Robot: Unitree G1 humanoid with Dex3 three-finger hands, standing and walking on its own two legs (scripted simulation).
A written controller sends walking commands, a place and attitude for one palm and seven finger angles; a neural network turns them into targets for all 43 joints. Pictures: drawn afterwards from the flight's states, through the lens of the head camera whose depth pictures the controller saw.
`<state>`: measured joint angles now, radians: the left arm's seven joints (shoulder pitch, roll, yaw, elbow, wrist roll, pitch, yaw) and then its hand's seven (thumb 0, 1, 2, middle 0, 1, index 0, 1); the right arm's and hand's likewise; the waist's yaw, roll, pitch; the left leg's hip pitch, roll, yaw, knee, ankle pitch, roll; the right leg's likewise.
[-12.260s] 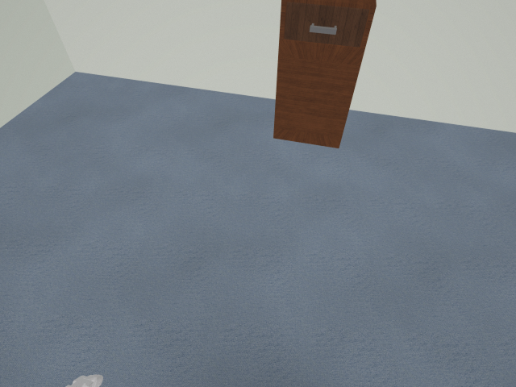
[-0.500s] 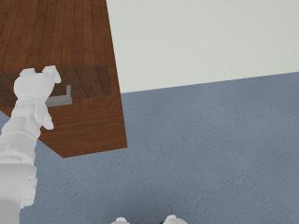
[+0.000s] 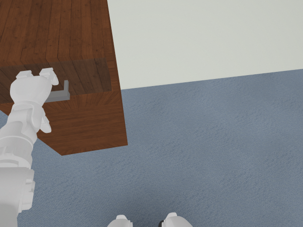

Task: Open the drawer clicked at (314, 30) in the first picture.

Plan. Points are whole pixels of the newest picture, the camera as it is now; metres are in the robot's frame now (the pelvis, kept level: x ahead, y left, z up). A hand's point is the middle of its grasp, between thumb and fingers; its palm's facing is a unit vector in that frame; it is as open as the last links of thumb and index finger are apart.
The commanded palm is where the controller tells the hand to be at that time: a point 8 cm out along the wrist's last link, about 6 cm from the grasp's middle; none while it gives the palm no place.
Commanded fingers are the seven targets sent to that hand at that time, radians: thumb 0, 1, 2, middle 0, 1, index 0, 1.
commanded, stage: lower the fingers behind the handle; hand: left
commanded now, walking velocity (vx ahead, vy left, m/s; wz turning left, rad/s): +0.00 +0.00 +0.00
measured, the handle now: (48, 91) +0.51 +0.30 -0.03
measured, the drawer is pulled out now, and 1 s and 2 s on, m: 0.00 0.00 0.00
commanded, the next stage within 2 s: close the thumb around the handle in 1.20 s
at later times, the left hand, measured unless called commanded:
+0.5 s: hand (46, 106) +0.46 +0.29 -0.04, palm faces -0.11 -0.05 -0.99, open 13.8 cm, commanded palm +0.46 +0.28 +0.02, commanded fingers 0.00 -0.50 0.30 -0.30 -1.20 -0.30 -1.20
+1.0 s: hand (48, 109) +0.46 +0.30 -0.05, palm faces -0.09 -0.04 -1.00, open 13.8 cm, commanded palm +0.45 +0.29 +0.00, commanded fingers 0.00 -0.50 0.30 -0.30 -1.20 -0.30 -1.20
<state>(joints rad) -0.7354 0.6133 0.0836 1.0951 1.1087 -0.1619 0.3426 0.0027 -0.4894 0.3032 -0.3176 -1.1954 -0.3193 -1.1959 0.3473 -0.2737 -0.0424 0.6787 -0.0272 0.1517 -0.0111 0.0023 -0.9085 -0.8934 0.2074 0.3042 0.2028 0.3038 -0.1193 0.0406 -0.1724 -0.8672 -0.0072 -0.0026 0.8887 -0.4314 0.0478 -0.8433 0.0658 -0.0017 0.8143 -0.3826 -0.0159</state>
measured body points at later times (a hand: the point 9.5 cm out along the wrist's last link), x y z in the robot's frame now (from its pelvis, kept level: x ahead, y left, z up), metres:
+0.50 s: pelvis -0.01 +0.01 -0.02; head +0.12 +0.03 +0.41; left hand +0.47 +0.29 +0.02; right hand -0.01 -0.27 -0.13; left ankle -0.02 +0.09 -0.69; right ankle -0.01 -0.12 -0.69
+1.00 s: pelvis -0.02 +0.01 -0.03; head +0.12 +0.03 +0.39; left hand +0.46 +0.29 +0.01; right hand -0.01 -0.27 -0.15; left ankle -0.02 +0.09 -0.69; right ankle -0.01 -0.12 -0.69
